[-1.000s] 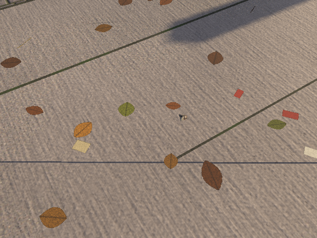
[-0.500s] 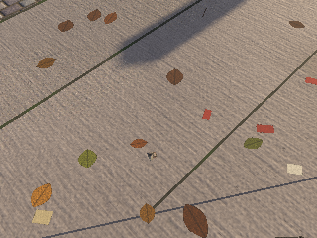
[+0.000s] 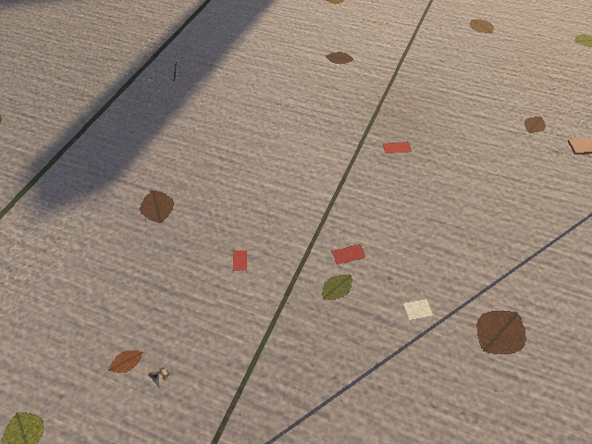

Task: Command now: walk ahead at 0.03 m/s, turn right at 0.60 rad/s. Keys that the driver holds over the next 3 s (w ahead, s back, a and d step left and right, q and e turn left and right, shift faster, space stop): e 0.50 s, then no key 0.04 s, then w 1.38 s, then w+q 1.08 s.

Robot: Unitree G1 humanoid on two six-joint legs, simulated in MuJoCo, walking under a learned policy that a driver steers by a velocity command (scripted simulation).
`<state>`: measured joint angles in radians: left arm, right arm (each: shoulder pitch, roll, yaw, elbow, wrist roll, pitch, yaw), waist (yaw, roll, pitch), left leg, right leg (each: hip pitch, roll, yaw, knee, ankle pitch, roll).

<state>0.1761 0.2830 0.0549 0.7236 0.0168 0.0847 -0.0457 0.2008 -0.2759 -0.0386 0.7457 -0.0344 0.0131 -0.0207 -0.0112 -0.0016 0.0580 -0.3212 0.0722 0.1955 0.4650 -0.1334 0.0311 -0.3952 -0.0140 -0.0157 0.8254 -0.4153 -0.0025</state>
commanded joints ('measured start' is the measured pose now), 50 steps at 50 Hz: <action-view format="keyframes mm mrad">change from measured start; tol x32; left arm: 1 68 76 17 -60 -3 -19 -5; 50 154 105 10 41 27 -141 25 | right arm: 1 -22 -179 -51 -64 6 5 2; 50 186 -121 -42 51 26 -69 35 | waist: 1 33 146 -125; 4 12 -342 -55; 30 -24 244 -66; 50 92 24 -75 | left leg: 1 9 242 -159 -134 -106 114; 4 -353 1 22 371 -517 -100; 10 -262 -49 -205 630 -212 -69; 27 131 -127 -229 -41 -148 -18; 30 210 301 -767 -321 -532 160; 50 -22 77 -292 -7 31 115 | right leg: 1 184 25 -61 -186 45 -39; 4 304 -344 585 -606 129 -174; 25 234 -112 544 -426 593 -208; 29 -80 135 291 -106 -120 -40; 40 -279 47 81 68 162 22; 50 462 19 16 -432 170 -74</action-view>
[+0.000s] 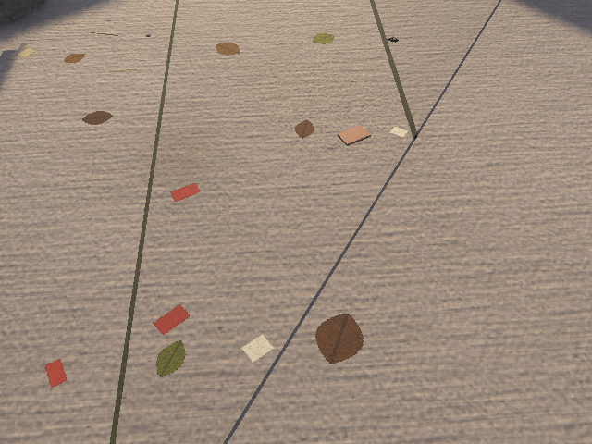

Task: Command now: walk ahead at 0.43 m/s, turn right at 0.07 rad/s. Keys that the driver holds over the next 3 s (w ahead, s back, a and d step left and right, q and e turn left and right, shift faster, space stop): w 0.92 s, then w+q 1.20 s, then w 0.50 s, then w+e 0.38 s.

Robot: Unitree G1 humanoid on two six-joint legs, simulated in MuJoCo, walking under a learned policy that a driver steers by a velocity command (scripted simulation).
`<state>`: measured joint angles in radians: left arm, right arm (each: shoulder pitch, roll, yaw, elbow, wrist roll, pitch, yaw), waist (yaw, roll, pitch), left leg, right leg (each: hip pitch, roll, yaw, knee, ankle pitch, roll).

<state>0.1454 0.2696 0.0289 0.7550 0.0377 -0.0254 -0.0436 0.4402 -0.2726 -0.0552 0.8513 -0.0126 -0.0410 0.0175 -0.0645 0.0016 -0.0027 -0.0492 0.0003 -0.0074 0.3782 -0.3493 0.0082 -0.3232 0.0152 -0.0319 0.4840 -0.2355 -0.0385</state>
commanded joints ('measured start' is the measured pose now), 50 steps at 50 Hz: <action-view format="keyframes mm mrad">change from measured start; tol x32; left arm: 1 336 225 62 25 24 -39 39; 50 -76 58 10 42 -8 -45 23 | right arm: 1 -97 -36 4 -115 19 -22 5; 20 -463 -41 20 -186 -17 7 29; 26 87 -262 -55 -34 -62 -20 -25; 50 20 -110 -7 135 -12 -41 -30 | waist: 1 217 -194 -134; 50 79 69 48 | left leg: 1 -491 37 28 410 82 77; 14 -682 94 54 503 249 -11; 24 -186 -57 121 135 209 127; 27 372 417 -738 -86 19 322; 32 -141 226 -224 -216 197 207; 50 138 212 -64 -19 896 160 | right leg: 1 598 -285 409 -215 -312 -117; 19 342 -199 113 -359 502 -148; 24 410 -191 56 33 960 -94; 27 -230 88 93 846 -273 -45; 50 -85 -10 -33 28 77 -49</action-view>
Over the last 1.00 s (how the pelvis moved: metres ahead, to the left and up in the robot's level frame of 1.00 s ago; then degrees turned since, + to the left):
0.08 -0.06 0.00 -23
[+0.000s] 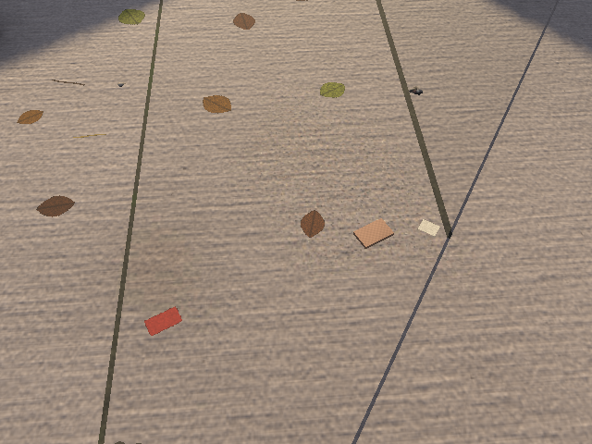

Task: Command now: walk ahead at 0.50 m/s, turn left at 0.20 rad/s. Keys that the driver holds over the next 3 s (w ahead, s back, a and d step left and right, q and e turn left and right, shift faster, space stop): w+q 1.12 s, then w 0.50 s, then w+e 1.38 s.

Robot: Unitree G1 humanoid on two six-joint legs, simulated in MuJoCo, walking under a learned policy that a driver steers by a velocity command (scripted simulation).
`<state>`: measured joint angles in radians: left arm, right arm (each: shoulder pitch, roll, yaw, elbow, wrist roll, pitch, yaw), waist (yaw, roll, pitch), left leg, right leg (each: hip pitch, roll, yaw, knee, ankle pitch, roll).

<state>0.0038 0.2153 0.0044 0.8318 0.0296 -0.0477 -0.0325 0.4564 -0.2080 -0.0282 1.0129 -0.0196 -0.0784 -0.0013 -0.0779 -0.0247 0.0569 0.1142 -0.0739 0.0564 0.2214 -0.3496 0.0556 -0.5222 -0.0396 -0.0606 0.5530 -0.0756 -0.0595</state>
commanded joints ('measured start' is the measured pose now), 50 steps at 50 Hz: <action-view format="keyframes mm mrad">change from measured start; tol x32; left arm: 1 224 135 48 16 6 -35 22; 30 425 54 55 15 -14 -21 33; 50 -129 111 38 -192 1 1 5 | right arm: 1 -14 -174 -33 -28 -1 -1 -8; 23 -464 -57 -20 -254 -19 67 66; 50 40 -211 -77 -151 6 25 -10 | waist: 1 162 67 -97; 50 -28 94 -4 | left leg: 1 -76 247 -102 312 902 95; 4 -711 40 -100 1046 -150 41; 19 -747 168 4 566 362 -3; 28 -349 -17 110 324 108 158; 30 202 397 -634 171 26 373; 38 -257 210 -308 3 535 240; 50 -72 193 -391 70 618 174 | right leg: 1 318 61 -11 -109 -50 -52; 4 821 -405 691 -256 -241 -212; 9 388 -233 182 -384 -26 -82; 27 643 -244 -210 -32 798 -52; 29 382 -203 -228 474 445 0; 30 -100 15 -165 841 -476 68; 31 -230 39 59 905 -447 64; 50 -174 5 60 101 41 95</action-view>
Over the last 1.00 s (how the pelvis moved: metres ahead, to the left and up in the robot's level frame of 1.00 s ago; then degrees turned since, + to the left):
0.53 -0.01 -0.01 0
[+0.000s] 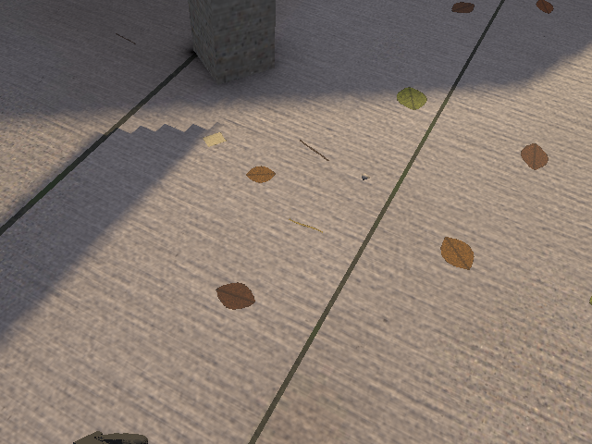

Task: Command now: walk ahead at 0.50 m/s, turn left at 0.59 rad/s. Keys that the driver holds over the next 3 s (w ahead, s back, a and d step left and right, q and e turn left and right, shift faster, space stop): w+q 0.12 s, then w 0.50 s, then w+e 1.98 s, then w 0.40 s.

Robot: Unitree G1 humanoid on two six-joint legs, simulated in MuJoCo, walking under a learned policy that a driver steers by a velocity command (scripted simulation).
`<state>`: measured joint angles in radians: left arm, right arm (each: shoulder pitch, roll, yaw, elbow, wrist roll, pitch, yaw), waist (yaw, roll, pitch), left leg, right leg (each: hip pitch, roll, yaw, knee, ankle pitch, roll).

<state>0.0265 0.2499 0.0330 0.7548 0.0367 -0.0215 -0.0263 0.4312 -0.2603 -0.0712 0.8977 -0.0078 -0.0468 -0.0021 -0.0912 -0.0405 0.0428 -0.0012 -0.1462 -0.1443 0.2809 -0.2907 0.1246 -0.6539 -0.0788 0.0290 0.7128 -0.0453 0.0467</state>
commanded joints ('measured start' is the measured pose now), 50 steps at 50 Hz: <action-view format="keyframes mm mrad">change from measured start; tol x32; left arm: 1 -153 83 9 -123 -8 -29 -1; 7 355 311 72 -37 32 -57 49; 50 -4 15 8 -12 -3 2 -38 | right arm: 1 61 -165 -35 -39 -9 -6 -13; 26 -414 -57 43 -215 -26 4 51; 31 37 -230 -16 -99 -73 -27 9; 50 -7 -87 15 19 -10 -59 -20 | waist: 1 -8 116 11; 7 156 -232 -374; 22 115 -57 2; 32 -26 305 -306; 50 45 98 68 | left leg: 1 49 273 -206 27 581 96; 5 -84 198 -170 345 785 10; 7 -514 -23 -2 891 -206 -45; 9 -607 93 5 1003 -124 -38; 29 -223 131 226 181 123 -30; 32 263 576 -505 -29 -66 147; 37 -122 395 -20 -127 160 22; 50 30 381 309 -129 552 3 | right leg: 1 -10 52 -22 -92 -1 -22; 5 513 104 -28 -252 -69 -93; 7 978 -363 608 -365 -302 -247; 12 516 -157 259 -500 -134 -200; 27 580 -167 17 -502 178 -202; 30 483 -76 -80 -89 294 -150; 33 -31 59 12 500 -434 -121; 50 -3 21 -125 -26 43 -110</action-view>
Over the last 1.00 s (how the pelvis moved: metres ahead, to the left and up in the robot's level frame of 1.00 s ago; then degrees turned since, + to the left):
0.51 0.12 0.01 33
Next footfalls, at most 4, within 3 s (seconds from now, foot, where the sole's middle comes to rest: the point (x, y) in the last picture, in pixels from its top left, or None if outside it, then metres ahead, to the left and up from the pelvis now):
0.12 right None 0.26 -0.13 -0.78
0.60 left None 0.44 0.14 -0.78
1.14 right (272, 323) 0.74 -0.01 -0.78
1.66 left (229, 218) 1.08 0.09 -0.78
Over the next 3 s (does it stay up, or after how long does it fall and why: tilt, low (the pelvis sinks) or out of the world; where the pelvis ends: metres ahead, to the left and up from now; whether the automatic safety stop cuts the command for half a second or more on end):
stays up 1.44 -0.42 0.01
